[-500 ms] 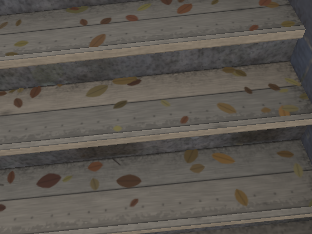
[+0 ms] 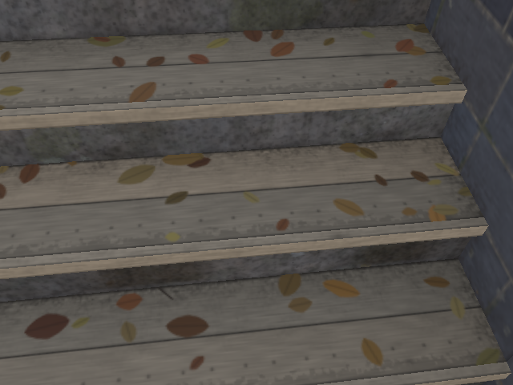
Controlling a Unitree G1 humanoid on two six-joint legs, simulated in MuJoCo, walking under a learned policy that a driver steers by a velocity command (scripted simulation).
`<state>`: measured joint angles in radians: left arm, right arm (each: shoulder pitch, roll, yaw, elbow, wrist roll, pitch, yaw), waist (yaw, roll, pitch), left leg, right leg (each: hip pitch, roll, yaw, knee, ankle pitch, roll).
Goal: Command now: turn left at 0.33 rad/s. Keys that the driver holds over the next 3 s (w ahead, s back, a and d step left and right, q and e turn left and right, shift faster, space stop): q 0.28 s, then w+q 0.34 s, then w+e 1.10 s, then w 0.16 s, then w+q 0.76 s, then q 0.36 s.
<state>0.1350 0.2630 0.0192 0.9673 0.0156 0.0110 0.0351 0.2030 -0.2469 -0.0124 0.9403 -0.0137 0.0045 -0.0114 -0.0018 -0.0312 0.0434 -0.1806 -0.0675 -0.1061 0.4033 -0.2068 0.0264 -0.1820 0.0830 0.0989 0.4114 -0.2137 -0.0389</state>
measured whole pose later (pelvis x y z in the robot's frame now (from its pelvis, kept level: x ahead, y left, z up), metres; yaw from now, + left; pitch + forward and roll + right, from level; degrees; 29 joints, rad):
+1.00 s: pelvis +0.14 +0.11 -0.02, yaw +19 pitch -2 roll -1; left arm 0.27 0.22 0.02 0.94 0.01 -0.05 0.01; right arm 0.22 -0.24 -0.01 0.90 -0.04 -0.05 -0.01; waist 0.04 0.05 0.04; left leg -0.32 -0.06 0.01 1.24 -0.35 0.06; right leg -0.26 0.11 -0.06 0.54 -0.28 -0.12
